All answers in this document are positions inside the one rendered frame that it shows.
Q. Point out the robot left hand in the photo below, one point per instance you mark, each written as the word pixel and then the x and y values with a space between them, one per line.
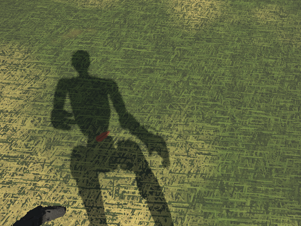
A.
pixel 39 215

